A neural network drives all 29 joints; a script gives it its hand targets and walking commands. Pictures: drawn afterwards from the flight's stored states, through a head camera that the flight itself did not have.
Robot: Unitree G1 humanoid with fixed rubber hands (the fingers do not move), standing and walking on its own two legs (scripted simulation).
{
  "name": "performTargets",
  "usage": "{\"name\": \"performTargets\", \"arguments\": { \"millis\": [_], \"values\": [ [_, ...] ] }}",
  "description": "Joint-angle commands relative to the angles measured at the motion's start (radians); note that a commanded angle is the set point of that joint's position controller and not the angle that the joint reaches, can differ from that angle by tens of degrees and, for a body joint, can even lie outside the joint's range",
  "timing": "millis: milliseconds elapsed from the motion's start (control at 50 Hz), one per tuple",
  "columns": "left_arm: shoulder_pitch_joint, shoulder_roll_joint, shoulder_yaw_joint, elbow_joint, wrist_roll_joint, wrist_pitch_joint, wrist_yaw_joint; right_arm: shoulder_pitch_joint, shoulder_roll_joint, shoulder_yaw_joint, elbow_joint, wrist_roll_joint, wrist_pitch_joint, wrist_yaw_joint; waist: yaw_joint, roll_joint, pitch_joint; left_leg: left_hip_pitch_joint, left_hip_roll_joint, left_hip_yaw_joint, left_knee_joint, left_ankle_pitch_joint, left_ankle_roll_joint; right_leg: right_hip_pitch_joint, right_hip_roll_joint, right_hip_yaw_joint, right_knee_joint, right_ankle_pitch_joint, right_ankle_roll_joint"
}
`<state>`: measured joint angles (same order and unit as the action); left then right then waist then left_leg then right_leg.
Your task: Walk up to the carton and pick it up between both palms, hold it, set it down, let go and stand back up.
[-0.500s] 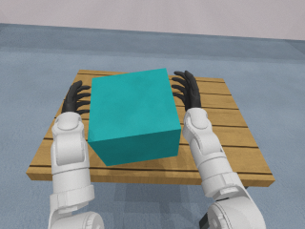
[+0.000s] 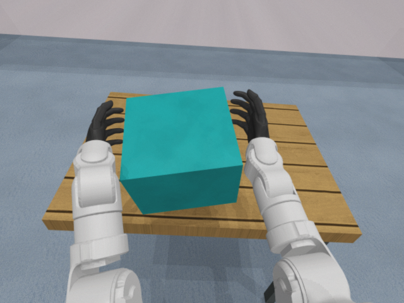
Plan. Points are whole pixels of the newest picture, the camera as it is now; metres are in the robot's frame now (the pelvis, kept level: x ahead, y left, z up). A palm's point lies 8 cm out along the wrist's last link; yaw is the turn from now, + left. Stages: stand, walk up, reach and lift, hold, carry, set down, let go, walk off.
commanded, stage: hold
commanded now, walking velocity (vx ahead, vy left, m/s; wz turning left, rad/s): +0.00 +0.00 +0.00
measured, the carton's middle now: (182, 151) +0.39 +0.00 +0.12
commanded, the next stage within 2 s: none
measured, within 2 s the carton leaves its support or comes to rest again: neither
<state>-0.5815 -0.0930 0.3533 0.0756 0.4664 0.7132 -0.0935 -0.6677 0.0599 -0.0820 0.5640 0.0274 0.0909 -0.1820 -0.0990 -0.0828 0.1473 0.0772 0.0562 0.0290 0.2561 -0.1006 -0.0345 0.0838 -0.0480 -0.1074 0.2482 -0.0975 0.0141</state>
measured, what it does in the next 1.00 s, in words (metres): stands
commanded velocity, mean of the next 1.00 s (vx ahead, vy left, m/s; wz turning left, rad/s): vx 0.00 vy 0.00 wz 0.00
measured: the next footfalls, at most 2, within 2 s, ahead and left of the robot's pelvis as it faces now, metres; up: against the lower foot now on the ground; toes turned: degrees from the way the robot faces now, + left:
none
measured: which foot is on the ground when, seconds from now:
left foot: down 0.00-1.00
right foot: down 0.00-1.00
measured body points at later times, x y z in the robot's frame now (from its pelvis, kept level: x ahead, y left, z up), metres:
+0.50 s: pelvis +0.03 +0.00 +0.00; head +0.00 +0.03 +0.45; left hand +0.40 +0.15 +0.16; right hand +0.39 -0.14 +0.19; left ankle +0.05 +0.14 -0.75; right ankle +0.04 -0.13 -0.75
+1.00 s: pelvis +0.01 +0.00 +0.00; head -0.04 +0.02 +0.45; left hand +0.37 +0.15 +0.18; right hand +0.37 -0.14 +0.19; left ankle +0.05 +0.14 -0.75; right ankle +0.04 -0.13 -0.75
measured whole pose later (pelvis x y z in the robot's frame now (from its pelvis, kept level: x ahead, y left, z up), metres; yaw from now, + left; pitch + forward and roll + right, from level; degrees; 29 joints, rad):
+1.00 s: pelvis +0.01 +0.00 +0.00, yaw +0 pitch -14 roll +0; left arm -0.55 -0.09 0.34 0.04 0.46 0.72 -0.09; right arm -0.63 0.05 -0.05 0.52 0.04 0.10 -0.20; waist -0.11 -0.07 0.14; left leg 0.10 0.06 0.03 0.25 -0.11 -0.04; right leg 0.11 -0.04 -0.11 0.24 -0.11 0.01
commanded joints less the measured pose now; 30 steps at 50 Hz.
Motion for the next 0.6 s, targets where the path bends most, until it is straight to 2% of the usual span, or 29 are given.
{"name": "performTargets", "arguments": {
  "millis": [0, 20, 40, 60, 80, 100, 120, 140, 160, 180, 200, 220, 240, 260, 280, 300, 320, 340, 360, 380, 400, 420, 440, 460, 480, 520, 540, 560, 580],
  "values": [
    [-0.664, -0.376, -0.380, -0.049, -0.136, -0.092, -0.136, -0.583, 0.359, 0.250, -0.146, -0.001, -0.053, 0.147, -0.009, 0.085, -0.314, -0.029, -0.078, 0.080, -0.063, -0.069, 0.047, 0.061, 0.076, -0.056, -0.034, -0.126, 0.010],
    [-0.667, -0.383, -0.376, -0.028, -0.127, -0.091, -0.138, -0.580, 0.358, 0.235, -0.112, -0.009, -0.048, 0.150, -0.018, 0.093, -0.285, -0.035, -0.073, 0.080, -0.063, -0.096, 0.049, 0.042, 0.071, -0.052, -0.037, -0.152, 0.002],
    [-0.698, -0.396, -0.409, -0.072, -0.152, -0.104, -0.136, -0.581, 0.369, 0.245, -0.137, -0.008, -0.059, 0.151, -0.025, 0.103, -0.353, -0.023, -0.073, 0.079, -0.064, -0.090, 0.041, 0.046, 0.073, -0.056, -0.026, -0.129, 0.008],
    [-0.690, -0.373, -0.362, -0.042, -0.129, -0.103, -0.135, -0.594, 0.370, 0.233, -0.102, -0.007, -0.048, 0.157, -0.004, 0.091, -0.340, -0.020, -0.075, 0.087, -0.066, -0.083, 0.054, 0.047, 0.071, -0.055, -0.029, -0.135, 0.007],
    [-0.724, -0.383, -0.378, -0.063, -0.139, -0.111, -0.131, -0.594, 0.385, 0.243, -0.117, -0.014, -0.052, 0.159, -0.006, 0.086, -0.371, -0.028, -0.081, 0.083, -0.069, -0.079, 0.052, 0.061, 0.070, -0.057, -0.029, -0.119, 0.010],
    [-0.695, -0.366, -0.359, -0.050, -0.130, -0.109, -0.127, -0.591, 0.384, 0.241, -0.100, -0.009, -0.052, 0.163, 0.014, 0.083, -0.364, -0.026, -0.077, 0.085, -0.057, -0.047, 0.056, 0.057, 0.069, -0.052, -0.023, -0.107, 0.013],
    [-0.718, -0.359, -0.372, -0.067, -0.141, -0.113, -0.127, -0.582, 0.387, 0.244, -0.103, -0.012, -0.050, 0.158, 0.004, 0.068, -0.379, -0.012, -0.084, 0.087, -0.050, -0.034, 0.056, 0.068, 0.065, -0.046, -0.024, -0.083, 0.016],
    [-0.699, -0.359, -0.375, -0.051, -0.141, -0.112, -0.127, -0.580, 0.380, 0.245, -0.106, -0.007, -0.051, 0.156, -0.010, 0.088, -0.382, 0.011, -0.084, 0.093, -0.049, -0.025, 0.051, 0.065, 0.064, -0.049, -0.026, -0.080, 0.013],
    [-0.681, -0.367, -0.369, -0.051, -0.140, -0.112, -0.127, -0.597, 0.395, 0.269, -0.131, 0.005, -0.056, 0.153, 0.020, 0.079, -0.390, 0.001, -0.076, 0.086, -0.036, 0.008, 0.048, 0.071, 0.068, -0.049, -0.015, -0.050, 0.015],
    [-0.662, -0.363, -0.366, -0.031, -0.140, -0.107, -0.132, -0.575, 0.382, 0.242, -0.110, -0.007, -0.050, 0.145, -0.019, 0.072, -0.381, 0.022, -0.082, 0.091, -0.036, 0.013, 0.052, 0.073, 0.068, -0.046, -0.025, -0.029, 0.016],
    [-0.642, -0.357, -0.356, -0.056, -0.138, -0.102, -0.130, -0.584, 0.374, 0.264, -0.139, 0.003, -0.052, 0.143, 0.015, 0.061, -0.406, 0.021, -0.084, 0.087, -0.031, 0.040, 0.053, 0.097, 0.071, -0.047, -0.017, 0.000, 0.019],
    [-0.625, -0.332, -0.338, -0.010, -0.120, -0.096, -0.136, -0.524, 0.359, 0.255, -0.080, 0.004, -0.039, 0.140, -0.012, 0.066, -0.336, 0.016, -0.087, 0.093, -0.035, 0.022, 0.049, 0.090, 0.063, -0.045, -0.023, -0.009, 0.019],
    [-0.630, -0.357, -0.362, -0.080, -0.140, -0.098, -0.139, -0.539, 0.365, 0.277, -0.140, 0.011, -0.048, 0.136, -0.003, 0.072, -0.387, 0.025, -0.085, 0.090, -0.028, 0.073, 0.042, 0.122, 0.075, -0.056, -0.016, 0.027, 0.021],
    [-0.645, -0.352, -0.364, -0.081, -0.142, -0.097, -0.143, -0.550, 0.369, 0.281, -0.147, 0.015, -0.049, 0.130, -0.006, 0.057, -0.386, 0.021, -0.082, 0.083, -0.021, 0.091, 0.037, 0.121, 0.076, -0.054, -0.015, 0.052, 0.020],
    [-0.624, -0.344, -0.356, -0.065, -0.137, -0.095, -0.148, -0.515, 0.366, 0.275, -0.124, 0.012, -0.041, 0.122, -0.026, 0.060, -0.363, 0.027, -0.088, 0.090, -0.021, 0.095, 0.036, 0.135, 0.073, -0.047, -0.021, 0.068, 0.024],
    [-0.620, -0.343, -0.352, -0.094, -0.138, -0.095, -0.151, -0.510, 0.376, 0.299, -0.136, 0.023, -0.037, 0.123, -0.009, 0.050, -0.351, 0.027, -0.086, 0.084, -0.020, 0.124, 0.043, 0.149, 0.074, -0.046, -0.018, 0.097, 0.024],
    [-0.570, -0.359, -0.386, -0.118, -0.151, -0.093, -0.151, -0.467, 0.371, 0.304, -0.152, 0.034, -0.036, 0.118, -0.037, 0.077, -0.368, 0.067, -0.089, 0.078, -0.007, 0.194, 0.025, 0.158, 0.078, -0.054, -0.018, 0.163, 0.027],
    [-0.569, -0.337, -0.370, -0.127, -0.143, -0.095, -0.156, -0.472, 0.374, 0.317, -0.154, 0.042, -0.030, 0.110, -0.022, 0.055, -0.354, 0.071, -0.090, 0.082, -0.006, 0.210, 0.031, 0.156, 0.074, -0.044, -0.023, 0.190, 0.030],
    [-0.594, -0.354, -0.394, -0.162, -0.156, -0.098, -0.159, -0.452, 0.371, 0.332, -0.153, 0.047, -0.032, 0.106, -0.042, 0.081, -0.363, 0.073, -0.088, 0.077, 0.000, 0.237, 0.020, 0.152, 0.079, -0.045, -0.017, 0.190, 0.027],
    [-0.556, -0.344, -0.391, -0.140, -0.154, -0.093, -0.163, -0.424, 0.363, 0.328, -0.163, 0.049, -0.029, 0.101, -0.047, 0.069, -0.331, 0.090, -0.086, 0.074, 0.008, 0.255, 0.023, 0.149, 0.076, -0.043, -0.023, 0.219, 0.033],
    [-0.542, -0.353, -0.400, -0.185, -0.161, -0.098, -0.163, -0.433, 0.377, 0.358, -0.188, 0.067, -0.033, 0.098, -0.032, 0.076, -0.347, 0.101, -0.087, 0.068, 0.017, 0.309, 0.016, 0.161, 0.087, -0.049, -0.020, 0.244, 0.032],
    [-0.519, -0.370, -0.435, -0.217, -0.168, -0.099, -0.157, -0.429, 0.373, 0.359, -0.218, 0.079, -0.038, 0.096, -0.049, 0.103, -0.382, 0.150, -0.084, 0.065, 0.035, 0.374, 0.005, 0.146, 0.093, -0.048, -0.018, 0.258, 0.032],
    [-0.512, -0.366, -0.454, -0.235, -0.180, -0.099, -0.153, -0.440, 0.365, 0.381, -0.262, 0.090, -0.046, 0.092, -0.040, 0.102, -0.396, 0.143, -0.085, 0.058, 0.045, 0.399, 0.000, 0.149, 0.093, -0.050, -0.015, 0.268, 0.032],
    [-0.492, -0.356, -0.461, -0.234, -0.178, -0.098, -0.150, -0.427, 0.351, 0.390, -0.252, 0.097, -0.043, 0.088, -0.045, 0.109, -0.391, 0.161, -0.080, 0.055, 0.049, 0.407, -0.001, 0.137, 0.090, -0.048, -0.019, 0.266, 0.032],
    [-0.488, -0.338, -0.444, -0.219, -0.167, -0.093, -0.146, -0.432, 0.333, 0.389, -0.245, 0.101, -0.037, 0.089, -0.035, 0.112, -0.348, 0.145, -0.080, 0.051, 0.048, 0.389, -0.001, 0.123, 0.093, -0.051, -0.025, 0.235, 0.030],
    [-0.454, -0.347, -0.466, -0.260, -0.173, -0.089, -0.142, -0.423, 0.341, 0.412, -0.302, 0.110, -0.046, 0.084, -0.043, 0.114, -0.372, 0.161, -0.080, 0.042, 0.060, 0.441, -0.007, 0.123, 0.100, -0.057, -0.026, 0.245, 0.021],
    [-0.483, -0.340, -0.487, -0.305, -0.184, -0.096, -0.142, -0.405, 0.339, 0.417, -0.303, 0.109, -0.042, 0.083, -0.040, 0.101, -0.385, 0.179, -0.075, 0.039, 0.060, 0.447, -0.006, 0.105, 0.101, -0.054, -0.026, 0.246, 0.029],
    [-0.479, -0.338, -0.481, -0.292, -0.178, -0.096, -0.137, -0.418, 0.336, 0.417, -0.302, 0.109, -0.036, 0.083, -0.030, 0.097, -0.374, 0.166, -0.078, 0.042, 0.060, 0.416, -0.005, 0.102, 0.098, -0.056, -0.023, 0.243, 0.031],
    [-0.494, -0.334, -0.478, -0.279, -0.178, -0.097, -0.138, -0.405, 0.337, 0.404, -0.280, 0.098, -0.030, 0.085, -0.053, 0.109, -0.337, 0.154, -0.077, 0.040, 0.049, 0.376, -0.006, 0.089, 0.097, -0.057, -0.030, 0.196, 0.028]
  ]
}}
